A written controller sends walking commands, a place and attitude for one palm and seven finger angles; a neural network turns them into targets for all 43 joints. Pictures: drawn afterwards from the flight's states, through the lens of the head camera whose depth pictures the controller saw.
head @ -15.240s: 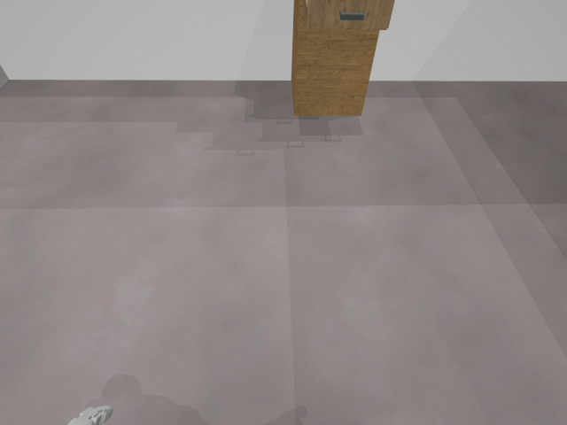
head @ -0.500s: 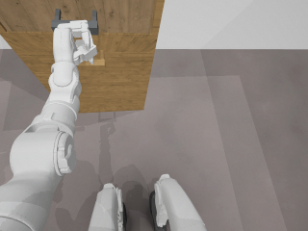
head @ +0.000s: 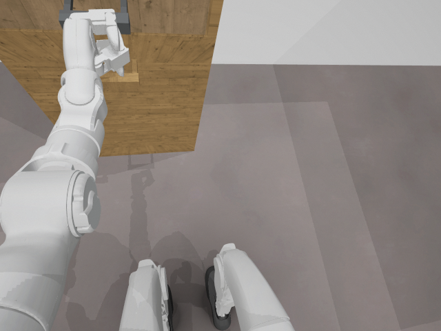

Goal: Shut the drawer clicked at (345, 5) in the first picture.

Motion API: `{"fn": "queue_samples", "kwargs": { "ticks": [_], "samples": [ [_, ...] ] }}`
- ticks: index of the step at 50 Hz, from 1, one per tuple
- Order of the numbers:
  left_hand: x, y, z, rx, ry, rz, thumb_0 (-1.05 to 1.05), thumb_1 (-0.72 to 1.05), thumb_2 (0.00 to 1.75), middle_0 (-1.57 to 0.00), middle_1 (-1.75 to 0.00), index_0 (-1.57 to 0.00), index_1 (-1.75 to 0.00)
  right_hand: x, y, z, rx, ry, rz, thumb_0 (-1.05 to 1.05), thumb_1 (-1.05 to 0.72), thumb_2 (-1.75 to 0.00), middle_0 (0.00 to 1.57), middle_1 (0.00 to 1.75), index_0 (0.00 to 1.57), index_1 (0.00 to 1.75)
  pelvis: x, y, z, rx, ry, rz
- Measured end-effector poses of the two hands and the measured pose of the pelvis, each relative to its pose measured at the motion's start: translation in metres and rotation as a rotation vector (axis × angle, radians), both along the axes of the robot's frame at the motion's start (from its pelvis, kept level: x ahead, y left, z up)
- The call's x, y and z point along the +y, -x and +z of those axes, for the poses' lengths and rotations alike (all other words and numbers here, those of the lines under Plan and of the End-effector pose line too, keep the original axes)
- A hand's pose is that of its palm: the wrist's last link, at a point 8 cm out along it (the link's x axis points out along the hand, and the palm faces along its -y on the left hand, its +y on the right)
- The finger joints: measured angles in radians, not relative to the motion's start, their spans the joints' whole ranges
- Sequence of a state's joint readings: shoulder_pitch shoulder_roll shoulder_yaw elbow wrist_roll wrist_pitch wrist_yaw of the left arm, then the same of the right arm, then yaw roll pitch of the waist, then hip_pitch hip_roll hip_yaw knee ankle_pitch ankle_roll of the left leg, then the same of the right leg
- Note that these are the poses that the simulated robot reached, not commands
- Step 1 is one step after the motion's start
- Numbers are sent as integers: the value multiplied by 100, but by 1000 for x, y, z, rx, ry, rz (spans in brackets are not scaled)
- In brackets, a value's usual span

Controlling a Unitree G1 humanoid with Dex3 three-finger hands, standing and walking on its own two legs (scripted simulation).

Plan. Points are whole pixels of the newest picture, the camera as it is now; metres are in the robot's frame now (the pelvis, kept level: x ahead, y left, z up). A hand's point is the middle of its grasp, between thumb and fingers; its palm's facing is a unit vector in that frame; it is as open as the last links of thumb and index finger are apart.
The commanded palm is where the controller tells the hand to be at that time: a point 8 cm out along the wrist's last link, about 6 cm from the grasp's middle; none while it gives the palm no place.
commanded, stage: pull the fist back off the drawer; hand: left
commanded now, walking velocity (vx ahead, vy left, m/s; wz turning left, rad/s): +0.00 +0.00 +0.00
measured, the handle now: (96, 12) +0.65 +0.12 +0.06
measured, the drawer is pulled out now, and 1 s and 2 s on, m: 0.00 0.00 0.00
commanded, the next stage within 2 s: draw the hand back to the body in 0.48 s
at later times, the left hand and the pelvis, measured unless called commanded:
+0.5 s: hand (120, 54) +0.57 +0.09 +0.06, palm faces +0.00 -1.00 -0.03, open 3.2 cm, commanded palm +0.54 +0.12 +0.06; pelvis +0.03 +0.00 +0.02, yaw -1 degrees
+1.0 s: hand (62, 85) +0.44 +0.13 +0.15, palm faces -0.01 -1.00 -0.04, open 3.3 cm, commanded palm +0.40 +0.18 +0.16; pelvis +0.08 -0.01 +0.09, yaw +1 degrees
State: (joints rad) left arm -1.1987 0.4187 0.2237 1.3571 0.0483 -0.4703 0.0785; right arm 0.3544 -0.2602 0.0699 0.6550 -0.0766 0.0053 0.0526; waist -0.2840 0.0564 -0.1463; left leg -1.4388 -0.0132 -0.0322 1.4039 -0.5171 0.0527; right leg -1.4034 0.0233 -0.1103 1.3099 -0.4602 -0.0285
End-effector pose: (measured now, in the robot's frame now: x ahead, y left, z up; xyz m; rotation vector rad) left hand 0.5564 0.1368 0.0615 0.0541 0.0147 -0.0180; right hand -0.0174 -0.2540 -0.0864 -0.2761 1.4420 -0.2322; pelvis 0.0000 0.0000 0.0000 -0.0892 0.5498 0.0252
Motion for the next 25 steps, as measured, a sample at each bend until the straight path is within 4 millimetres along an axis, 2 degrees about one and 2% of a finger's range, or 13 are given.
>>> {"fn": "queue_samples", "kwargs": {
  "ticks": [7, 13, 18, 25],
  "samples": [
    [-1, 1, 0, 0, 2, -3, -2, 73, 102, -140, -160, -140, -160, 3, 1, -2, 14, -23, -4, 0, -91, -89, 20, 30, 20, 30, 0, -2, 0, -3, -1, -4],
    [-1, 3, 0, 1, 20, 2, -1, 76, 97, -140, -160, -140, -160, 5, -6, -2, 9, -47, -19, 0, -91, -89, 20, 30, 20, 30, 0, -8, 4, -11, -7, -15],
    [-1, 5, 1, -3, 34, 10, 1, 81, 93, -140, -160, -140, -160, 6, -20, -1, -2, -70, -29, 0, -91, -89, 20, 30, 20, 30, 0, -17, 11, -18, -17, -27],
    [3, 11, -1, -2, 28, 15, 2, 87, 91, -140, -160, -140, -160, 4, -50, 2, -24, -90, -27, 0, -91, -89, 20, 30, 20, 30, -2, -34, 21, -29, -30, -35]
  ]
}}
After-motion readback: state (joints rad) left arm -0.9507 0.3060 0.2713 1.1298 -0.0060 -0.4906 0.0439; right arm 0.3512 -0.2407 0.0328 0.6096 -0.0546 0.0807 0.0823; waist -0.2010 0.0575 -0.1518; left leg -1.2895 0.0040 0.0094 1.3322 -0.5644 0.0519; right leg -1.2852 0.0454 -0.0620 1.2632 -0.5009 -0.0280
